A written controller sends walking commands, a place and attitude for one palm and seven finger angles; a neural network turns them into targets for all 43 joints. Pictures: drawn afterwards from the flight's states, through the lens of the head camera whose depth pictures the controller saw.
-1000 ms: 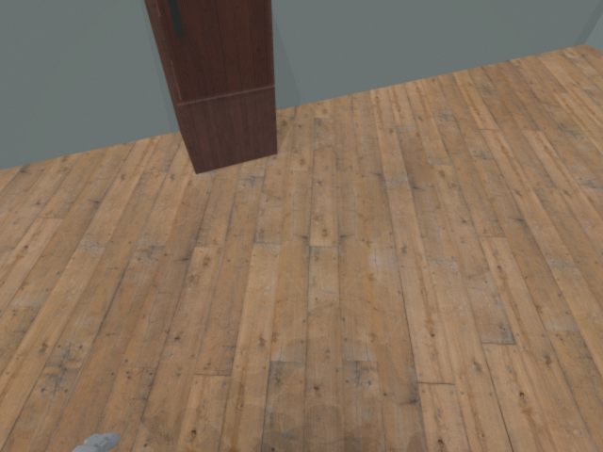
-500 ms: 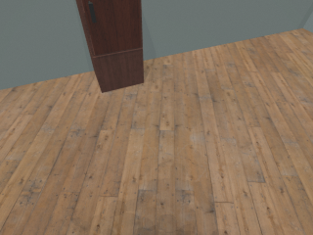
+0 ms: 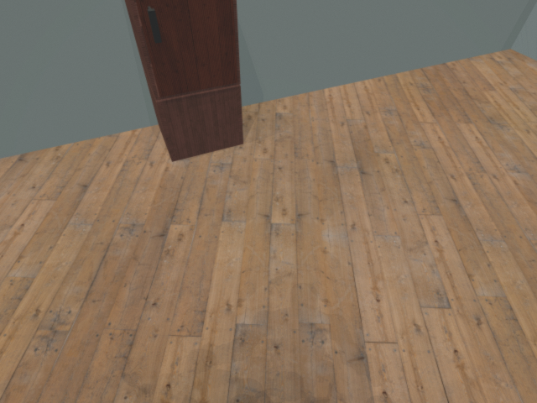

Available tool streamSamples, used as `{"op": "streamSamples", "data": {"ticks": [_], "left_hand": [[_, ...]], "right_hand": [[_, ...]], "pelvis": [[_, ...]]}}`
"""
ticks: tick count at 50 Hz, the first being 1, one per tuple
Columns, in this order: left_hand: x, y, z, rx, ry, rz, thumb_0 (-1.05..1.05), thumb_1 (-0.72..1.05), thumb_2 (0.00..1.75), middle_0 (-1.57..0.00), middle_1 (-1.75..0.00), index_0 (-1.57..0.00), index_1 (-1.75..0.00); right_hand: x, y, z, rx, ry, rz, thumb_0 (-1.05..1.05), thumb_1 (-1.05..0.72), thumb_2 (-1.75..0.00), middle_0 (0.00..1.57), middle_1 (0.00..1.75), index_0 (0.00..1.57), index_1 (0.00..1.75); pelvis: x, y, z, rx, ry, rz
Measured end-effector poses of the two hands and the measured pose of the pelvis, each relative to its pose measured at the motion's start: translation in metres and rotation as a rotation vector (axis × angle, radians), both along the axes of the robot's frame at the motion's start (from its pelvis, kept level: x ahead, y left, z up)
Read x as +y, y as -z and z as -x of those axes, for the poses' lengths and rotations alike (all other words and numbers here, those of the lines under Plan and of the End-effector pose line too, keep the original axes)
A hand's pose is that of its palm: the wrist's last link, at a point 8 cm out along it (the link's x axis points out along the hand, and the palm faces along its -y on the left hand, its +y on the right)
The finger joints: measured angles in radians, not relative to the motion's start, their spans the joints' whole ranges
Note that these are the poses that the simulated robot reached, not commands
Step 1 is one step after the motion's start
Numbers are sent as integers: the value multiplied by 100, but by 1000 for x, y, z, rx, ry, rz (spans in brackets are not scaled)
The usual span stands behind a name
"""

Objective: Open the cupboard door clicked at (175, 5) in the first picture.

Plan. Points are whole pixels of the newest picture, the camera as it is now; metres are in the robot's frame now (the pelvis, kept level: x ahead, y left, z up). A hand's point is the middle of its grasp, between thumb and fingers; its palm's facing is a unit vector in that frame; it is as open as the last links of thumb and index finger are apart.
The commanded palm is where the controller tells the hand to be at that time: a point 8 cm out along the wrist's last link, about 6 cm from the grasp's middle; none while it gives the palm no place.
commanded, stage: look at it before walking up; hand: left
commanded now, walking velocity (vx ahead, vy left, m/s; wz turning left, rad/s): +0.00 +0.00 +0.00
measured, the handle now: (153, 24) +1.46 +0.55 -0.02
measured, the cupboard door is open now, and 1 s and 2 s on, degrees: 0 0 0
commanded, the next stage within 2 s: walk to a spot facing it in 0.54 s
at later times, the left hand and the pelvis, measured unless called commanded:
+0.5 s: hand out of the picture +0.07 +0.25 -0.16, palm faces -0.03 -0.94 -0.33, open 7.4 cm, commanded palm none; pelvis +0.00 +0.00 +0.00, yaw +0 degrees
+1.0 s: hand out of the picture +0.02 +0.20 -0.20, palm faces +0.02 -0.99 -0.16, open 7.4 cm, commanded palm none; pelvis +0.06 +0.02 -0.02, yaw -1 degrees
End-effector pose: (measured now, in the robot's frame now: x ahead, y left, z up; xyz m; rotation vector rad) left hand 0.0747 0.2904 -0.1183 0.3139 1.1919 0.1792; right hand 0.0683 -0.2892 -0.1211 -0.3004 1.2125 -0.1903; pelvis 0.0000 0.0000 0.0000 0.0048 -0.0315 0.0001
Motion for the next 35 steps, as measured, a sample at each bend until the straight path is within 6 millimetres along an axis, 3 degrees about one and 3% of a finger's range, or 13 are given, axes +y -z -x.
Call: {"op": "streamSamples", "data": {"ticks": [35], "left_hand": [[2, 1, 5, 15, -4, -4, 1, 90, 90, -20, -30, -20, -30]], "right_hand": [[1, -2, -4, -8, 2, 3, 1, -91, -90, 20, 30, 20, 30]], "pelvis": [[2, -1, -1, 1, 7, 1]]}}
